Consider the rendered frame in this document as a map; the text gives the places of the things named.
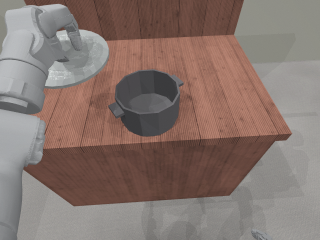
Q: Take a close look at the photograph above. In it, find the right robot hand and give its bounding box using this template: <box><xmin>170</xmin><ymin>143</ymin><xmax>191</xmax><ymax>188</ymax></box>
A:
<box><xmin>251</xmin><ymin>228</ymin><xmax>273</xmax><ymax>240</ymax></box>

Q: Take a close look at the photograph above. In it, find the knob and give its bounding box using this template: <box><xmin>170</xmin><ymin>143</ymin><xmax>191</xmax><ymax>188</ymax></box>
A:
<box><xmin>60</xmin><ymin>40</ymin><xmax>74</xmax><ymax>56</ymax></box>

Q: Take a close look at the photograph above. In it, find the lid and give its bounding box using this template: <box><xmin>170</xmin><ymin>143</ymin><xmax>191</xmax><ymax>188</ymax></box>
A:
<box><xmin>44</xmin><ymin>29</ymin><xmax>110</xmax><ymax>89</ymax></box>

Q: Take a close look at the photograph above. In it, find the robot left upper arm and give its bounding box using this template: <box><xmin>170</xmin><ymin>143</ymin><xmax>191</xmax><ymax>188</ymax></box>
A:
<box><xmin>0</xmin><ymin>109</ymin><xmax>46</xmax><ymax>240</ymax></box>

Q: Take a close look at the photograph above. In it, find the left robot hand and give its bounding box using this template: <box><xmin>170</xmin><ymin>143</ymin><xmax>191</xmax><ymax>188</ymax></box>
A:
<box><xmin>39</xmin><ymin>4</ymin><xmax>82</xmax><ymax>63</ymax></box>

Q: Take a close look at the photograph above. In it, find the left robot forearm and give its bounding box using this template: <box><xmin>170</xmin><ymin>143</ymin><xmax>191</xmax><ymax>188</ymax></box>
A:
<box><xmin>0</xmin><ymin>5</ymin><xmax>57</xmax><ymax>115</ymax></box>

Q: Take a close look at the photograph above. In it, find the table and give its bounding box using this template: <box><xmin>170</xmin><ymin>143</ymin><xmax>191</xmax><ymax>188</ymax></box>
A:
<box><xmin>23</xmin><ymin>0</ymin><xmax>292</xmax><ymax>207</ymax></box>

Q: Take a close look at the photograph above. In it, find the pot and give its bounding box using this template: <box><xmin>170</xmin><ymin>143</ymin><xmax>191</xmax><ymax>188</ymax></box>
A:
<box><xmin>108</xmin><ymin>69</ymin><xmax>184</xmax><ymax>137</ymax></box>

